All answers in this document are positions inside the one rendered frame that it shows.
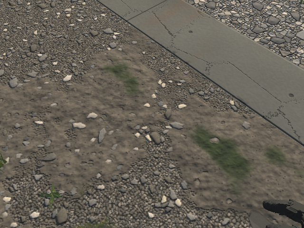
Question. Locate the right robot hand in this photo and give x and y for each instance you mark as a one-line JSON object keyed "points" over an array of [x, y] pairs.
{"points": [[292, 209]]}

